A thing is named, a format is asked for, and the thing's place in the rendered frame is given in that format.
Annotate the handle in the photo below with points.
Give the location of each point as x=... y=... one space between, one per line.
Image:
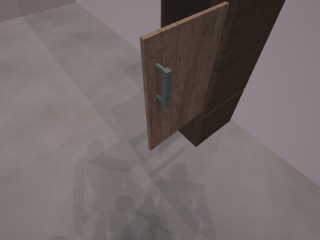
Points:
x=165 y=98

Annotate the cupboard door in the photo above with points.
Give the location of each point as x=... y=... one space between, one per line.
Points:
x=188 y=47

